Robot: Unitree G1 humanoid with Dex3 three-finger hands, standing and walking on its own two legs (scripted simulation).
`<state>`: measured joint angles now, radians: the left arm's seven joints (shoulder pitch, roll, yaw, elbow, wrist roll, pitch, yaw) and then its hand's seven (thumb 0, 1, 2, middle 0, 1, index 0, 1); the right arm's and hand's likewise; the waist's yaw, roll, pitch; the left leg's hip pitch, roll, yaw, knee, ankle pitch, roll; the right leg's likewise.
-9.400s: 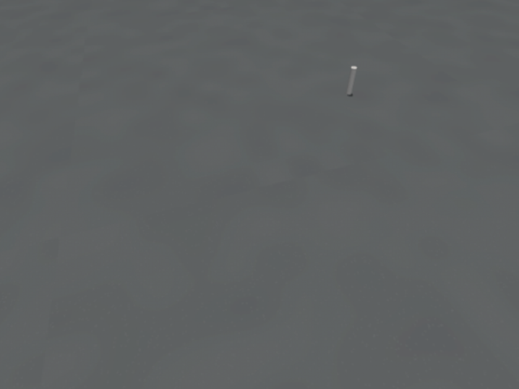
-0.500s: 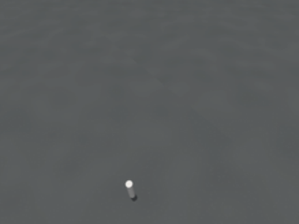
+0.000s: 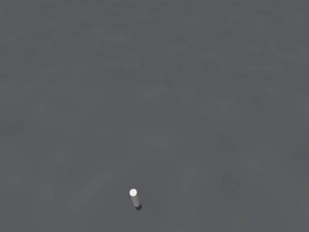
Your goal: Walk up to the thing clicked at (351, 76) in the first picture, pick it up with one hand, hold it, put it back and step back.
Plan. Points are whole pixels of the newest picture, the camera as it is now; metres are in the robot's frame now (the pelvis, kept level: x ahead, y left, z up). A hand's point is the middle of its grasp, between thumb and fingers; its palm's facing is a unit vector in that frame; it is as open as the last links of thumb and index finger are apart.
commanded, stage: stand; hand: left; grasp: from the side
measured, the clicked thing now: (135, 198) +0.42 +0.17 -0.69
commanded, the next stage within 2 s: go down in 0.74 s
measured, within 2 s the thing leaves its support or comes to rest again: neither
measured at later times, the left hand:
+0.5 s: hand out of the picture +0.07 +0.25 -0.16, palm faces -0.03 -0.94 -0.35, open 7.4 cm
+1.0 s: hand out of the picture +0.13 +0.25 -0.16, palm faces +0.06 -0.94 -0.33, open 9.1 cm
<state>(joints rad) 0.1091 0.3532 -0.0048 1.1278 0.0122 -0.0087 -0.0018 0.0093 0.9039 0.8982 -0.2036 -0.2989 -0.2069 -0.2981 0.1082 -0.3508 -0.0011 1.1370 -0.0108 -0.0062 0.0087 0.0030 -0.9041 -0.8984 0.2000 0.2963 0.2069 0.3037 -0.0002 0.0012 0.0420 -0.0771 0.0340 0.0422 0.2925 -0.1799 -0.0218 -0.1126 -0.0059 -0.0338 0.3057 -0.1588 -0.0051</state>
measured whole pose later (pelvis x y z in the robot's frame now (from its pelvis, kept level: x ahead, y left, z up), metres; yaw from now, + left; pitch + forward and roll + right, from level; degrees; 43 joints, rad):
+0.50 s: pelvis +0.00 +0.00 +0.00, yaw +0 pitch -2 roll +0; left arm 0.11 0.35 0.00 1.13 0.01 -0.01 0.00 0.01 0.90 0.90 -0.20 -0.30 -0.21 -0.30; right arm 0.12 -0.35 0.00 1.14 -0.01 -0.01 0.01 0.00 -0.90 -0.90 0.20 0.30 0.21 0.30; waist 0.00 0.00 0.04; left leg -0.08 0.03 0.04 0.29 -0.18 -0.02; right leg -0.11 -0.01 -0.03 0.31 -0.16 -0.01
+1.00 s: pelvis -0.01 +0.00 -0.01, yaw +1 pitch +3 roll +0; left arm -0.02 0.32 0.10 1.07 0.02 -0.02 0.00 0.01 0.71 0.71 -0.10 -0.18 -0.11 -0.18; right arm 0.18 -0.30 0.00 0.90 0.04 -0.04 -0.03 0.00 -0.94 -0.91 0.20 0.30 0.20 0.30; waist -0.01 0.00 0.05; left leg -0.26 0.03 0.02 0.44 -0.23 -0.02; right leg -0.28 -0.02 -0.05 0.45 -0.21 -0.01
